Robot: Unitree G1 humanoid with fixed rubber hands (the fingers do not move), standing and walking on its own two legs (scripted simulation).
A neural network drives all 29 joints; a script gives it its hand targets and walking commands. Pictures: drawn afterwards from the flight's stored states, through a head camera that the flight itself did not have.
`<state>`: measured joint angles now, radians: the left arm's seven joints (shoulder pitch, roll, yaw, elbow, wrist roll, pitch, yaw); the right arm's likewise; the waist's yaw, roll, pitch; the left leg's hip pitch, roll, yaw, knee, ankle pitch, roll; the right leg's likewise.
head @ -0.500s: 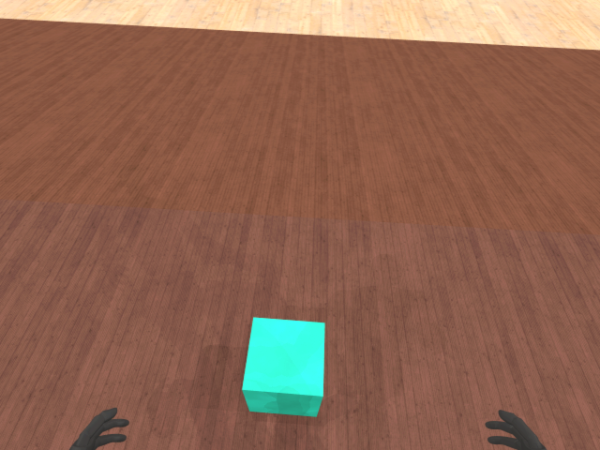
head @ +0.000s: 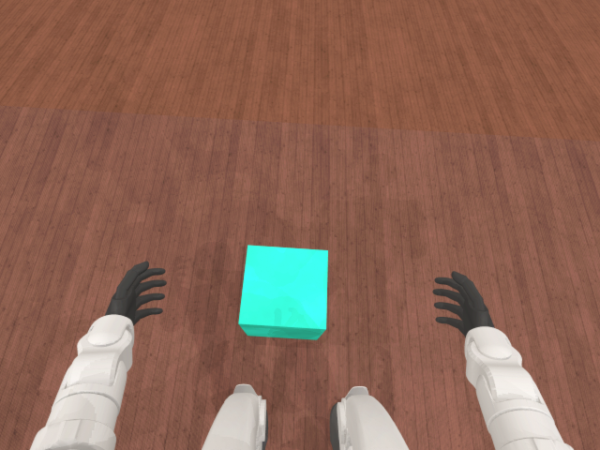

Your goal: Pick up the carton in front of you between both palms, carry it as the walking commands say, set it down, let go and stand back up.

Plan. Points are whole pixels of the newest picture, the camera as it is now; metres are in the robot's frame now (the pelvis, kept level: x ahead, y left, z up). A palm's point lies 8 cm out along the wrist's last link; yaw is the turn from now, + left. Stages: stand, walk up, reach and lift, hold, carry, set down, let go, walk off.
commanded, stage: reach and lift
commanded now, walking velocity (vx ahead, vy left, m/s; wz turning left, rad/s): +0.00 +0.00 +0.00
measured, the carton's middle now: (284, 296) +0.43 +0.03 -0.58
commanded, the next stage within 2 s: none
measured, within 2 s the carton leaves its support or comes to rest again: neither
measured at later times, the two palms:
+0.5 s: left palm (177, 232) +0.45 +0.22 -0.16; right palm (391, 241) +0.44 -0.15 -0.15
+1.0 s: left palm (205, 275) +0.44 +0.22 -0.40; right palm (369, 279) +0.43 -0.17 -0.39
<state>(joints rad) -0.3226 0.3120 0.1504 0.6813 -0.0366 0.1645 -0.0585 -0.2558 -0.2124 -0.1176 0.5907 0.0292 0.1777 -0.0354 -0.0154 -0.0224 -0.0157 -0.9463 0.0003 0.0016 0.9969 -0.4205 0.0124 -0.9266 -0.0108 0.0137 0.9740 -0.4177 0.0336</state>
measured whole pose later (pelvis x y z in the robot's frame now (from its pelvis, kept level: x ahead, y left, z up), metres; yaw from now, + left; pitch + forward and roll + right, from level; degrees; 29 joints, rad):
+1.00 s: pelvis -0.07 -0.01 -0.24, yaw -1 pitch +49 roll -3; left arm -1.24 0.40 0.16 1.00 -0.13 0.06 0.03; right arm -1.14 -0.22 -0.19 0.84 0.17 0.08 -0.16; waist 0.00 -0.03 0.05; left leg -2.16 -0.01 -0.04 1.84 -0.52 0.00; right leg -2.13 0.04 0.03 1.82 -0.54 0.06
